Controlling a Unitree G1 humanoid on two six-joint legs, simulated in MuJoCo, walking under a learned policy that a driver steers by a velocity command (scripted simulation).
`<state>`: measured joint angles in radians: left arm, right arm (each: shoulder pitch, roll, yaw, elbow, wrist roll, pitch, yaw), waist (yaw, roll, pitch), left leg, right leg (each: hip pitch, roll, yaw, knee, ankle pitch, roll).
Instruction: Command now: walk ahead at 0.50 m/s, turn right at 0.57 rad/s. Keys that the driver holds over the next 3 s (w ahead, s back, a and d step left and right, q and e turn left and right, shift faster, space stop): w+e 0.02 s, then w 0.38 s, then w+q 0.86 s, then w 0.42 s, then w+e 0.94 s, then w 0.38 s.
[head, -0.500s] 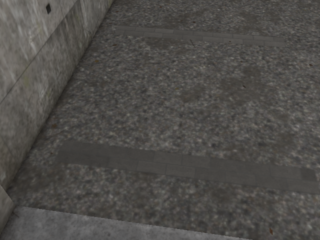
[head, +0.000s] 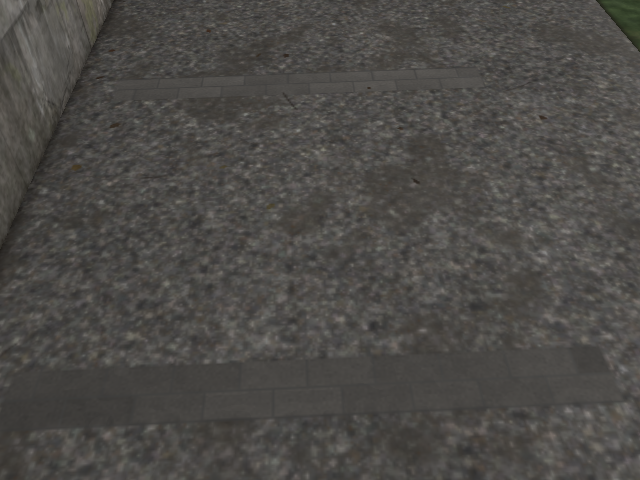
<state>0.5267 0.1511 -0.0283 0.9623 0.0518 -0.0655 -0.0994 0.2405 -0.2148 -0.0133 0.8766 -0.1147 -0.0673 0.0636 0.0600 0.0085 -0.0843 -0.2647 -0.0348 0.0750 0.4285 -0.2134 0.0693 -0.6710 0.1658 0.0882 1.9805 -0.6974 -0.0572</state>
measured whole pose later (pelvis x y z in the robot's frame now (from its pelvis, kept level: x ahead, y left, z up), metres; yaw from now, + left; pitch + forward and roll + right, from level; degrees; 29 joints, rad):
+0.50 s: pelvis +0.30 -0.06 -0.18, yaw -7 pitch +0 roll +3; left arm 0.08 0.22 0.01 0.90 0.11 -0.09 -0.08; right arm 0.61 -0.14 0.02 1.14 -0.06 -0.07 0.11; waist -0.13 -0.05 0.00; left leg -0.29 -0.01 0.02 1.78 -0.85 0.02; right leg -0.26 -0.05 -0.06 0.40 -0.15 -0.06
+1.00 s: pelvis +0.62 -0.02 -0.38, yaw +8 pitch +2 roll -2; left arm 0.43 0.18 0.02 1.02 -0.04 -0.09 0.01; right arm 0.00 -0.25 -0.04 0.87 0.03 -0.04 0.05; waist 0.09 0.02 0.06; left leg -0.46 -0.02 0.00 0.53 -0.16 0.06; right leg -0.40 -0.10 -0.03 1.89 -0.83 0.04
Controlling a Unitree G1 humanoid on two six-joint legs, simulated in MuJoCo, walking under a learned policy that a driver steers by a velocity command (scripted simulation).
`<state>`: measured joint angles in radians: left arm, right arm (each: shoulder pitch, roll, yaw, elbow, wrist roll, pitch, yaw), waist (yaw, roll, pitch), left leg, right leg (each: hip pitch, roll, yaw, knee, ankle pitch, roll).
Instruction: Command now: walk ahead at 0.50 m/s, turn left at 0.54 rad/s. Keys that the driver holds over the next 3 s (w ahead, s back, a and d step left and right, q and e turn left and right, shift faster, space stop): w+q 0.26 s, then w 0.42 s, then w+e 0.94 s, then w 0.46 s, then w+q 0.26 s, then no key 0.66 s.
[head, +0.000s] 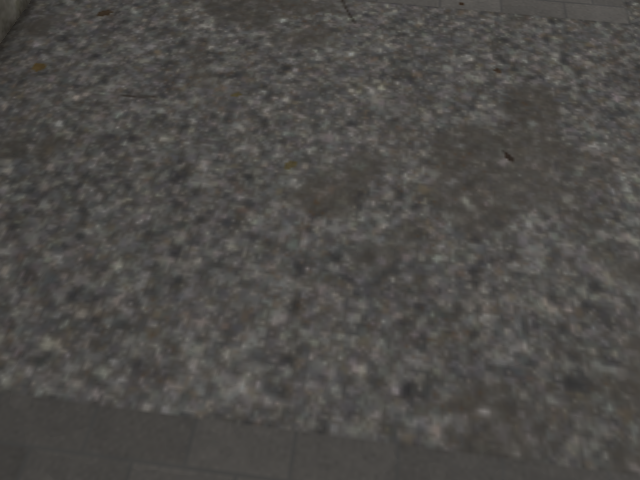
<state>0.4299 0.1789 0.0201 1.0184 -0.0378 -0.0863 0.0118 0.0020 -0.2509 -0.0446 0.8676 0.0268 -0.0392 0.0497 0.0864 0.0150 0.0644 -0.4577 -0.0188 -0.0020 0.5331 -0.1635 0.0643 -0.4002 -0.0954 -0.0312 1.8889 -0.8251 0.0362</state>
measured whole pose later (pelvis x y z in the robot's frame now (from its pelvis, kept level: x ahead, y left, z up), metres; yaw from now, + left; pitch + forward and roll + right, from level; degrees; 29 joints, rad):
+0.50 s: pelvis +0.27 -0.05 +0.01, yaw +15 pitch +4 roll +1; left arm 0.32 0.19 0.08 0.87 0.00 -0.10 0.00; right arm 0.19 -0.25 -0.09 0.83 0.02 -0.06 -0.02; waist 0.03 0.04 -0.06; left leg -0.66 0.00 -0.08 1.10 -0.24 0.07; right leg -0.30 0.00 -0.02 0.47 -0.24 -0.02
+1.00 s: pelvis +0.51 +0.06 +0.02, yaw +9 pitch +3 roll +1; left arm 0.19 0.26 0.11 0.89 -0.04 -0.06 0.02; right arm 0.24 -0.20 -0.08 0.92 -0.01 -0.10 0.00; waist -0.03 -0.05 -0.01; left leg -0.18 -0.02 0.12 0.30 -0.18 0.05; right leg -0.68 -0.09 0.06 1.10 -0.22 -0.04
